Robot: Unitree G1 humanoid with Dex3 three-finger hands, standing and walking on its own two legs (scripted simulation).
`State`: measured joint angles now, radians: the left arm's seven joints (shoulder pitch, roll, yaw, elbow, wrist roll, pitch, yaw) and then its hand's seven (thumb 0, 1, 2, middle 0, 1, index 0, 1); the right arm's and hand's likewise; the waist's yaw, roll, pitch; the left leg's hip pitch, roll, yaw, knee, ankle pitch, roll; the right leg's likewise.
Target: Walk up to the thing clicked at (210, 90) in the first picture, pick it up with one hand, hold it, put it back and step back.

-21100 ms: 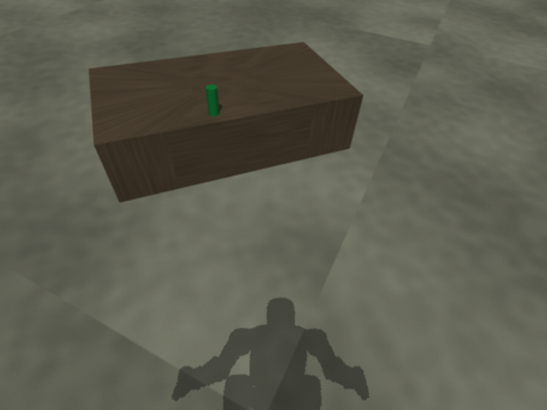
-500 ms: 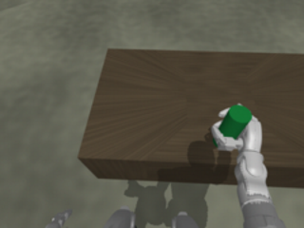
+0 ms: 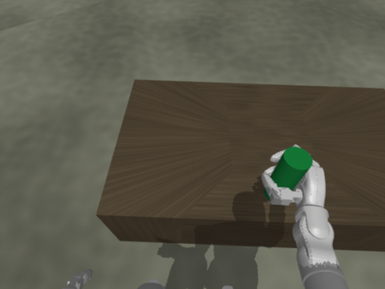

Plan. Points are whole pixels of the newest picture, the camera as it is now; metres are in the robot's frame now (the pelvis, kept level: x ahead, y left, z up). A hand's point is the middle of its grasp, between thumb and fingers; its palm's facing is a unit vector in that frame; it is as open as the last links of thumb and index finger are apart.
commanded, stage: lift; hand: right
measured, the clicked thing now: (285, 177) +0.35 -0.18 +0.04
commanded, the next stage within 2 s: hold in 0.14 s
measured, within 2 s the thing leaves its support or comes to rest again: neither
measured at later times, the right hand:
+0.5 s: hand (285, 176) +0.35 -0.18 +0.05, palm faces +0.14 +0.99 -0.01, open 7.2 cm
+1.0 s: hand (288, 177) +0.34 -0.17 +0.07, palm faces +0.15 +0.99 -0.01, open 7.2 cm
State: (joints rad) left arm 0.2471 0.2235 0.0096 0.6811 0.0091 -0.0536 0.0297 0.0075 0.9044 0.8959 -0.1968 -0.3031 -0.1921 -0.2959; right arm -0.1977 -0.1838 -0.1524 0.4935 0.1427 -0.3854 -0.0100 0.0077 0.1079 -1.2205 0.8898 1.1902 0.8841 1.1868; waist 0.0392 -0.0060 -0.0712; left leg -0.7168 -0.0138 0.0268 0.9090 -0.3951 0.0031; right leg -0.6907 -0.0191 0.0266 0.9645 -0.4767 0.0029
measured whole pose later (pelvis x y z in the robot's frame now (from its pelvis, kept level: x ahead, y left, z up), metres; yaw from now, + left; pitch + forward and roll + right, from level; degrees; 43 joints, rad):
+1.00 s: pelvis +0.01 +0.00 +0.02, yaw +0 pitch +7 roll +1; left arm 0.24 0.22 0.00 0.68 0.00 -0.05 0.04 0.01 0.90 0.90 -0.21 -0.31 -0.20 -0.31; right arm -0.10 -0.18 -0.12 0.39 0.15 -0.33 -0.01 0.01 0.10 -1.22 0.89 1.19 0.88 1.18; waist 0.02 -0.01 -0.05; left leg -0.54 -0.01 0.02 0.78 -0.36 0.00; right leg -0.52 -0.01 0.02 0.83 -0.44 0.00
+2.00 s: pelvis +0.00 +0.00 +0.02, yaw +0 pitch +6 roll +1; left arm 0.23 0.21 -0.01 0.68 0.00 -0.08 0.05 0.01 0.90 0.90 -0.21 -0.31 -0.20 -0.30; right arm -0.10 -0.17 -0.12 0.39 0.16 -0.33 0.00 0.01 0.10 -1.22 0.89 1.19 0.89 1.18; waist 0.02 -0.01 -0.04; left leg -0.54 -0.01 0.02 0.77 -0.34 0.00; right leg -0.51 -0.01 0.02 0.83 -0.42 0.00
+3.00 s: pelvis +0.00 +0.00 +0.02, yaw +0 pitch +6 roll +1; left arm 0.23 0.21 -0.01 0.68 0.00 -0.08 0.05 0.01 0.91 0.90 -0.21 -0.31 -0.21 -0.30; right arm -0.11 -0.17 -0.12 0.40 0.15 -0.33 0.00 0.01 0.10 -1.21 0.89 1.18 0.89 1.18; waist 0.02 -0.01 -0.04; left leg -0.55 -0.01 0.02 0.78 -0.34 0.00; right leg -0.52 -0.01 0.02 0.83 -0.42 0.00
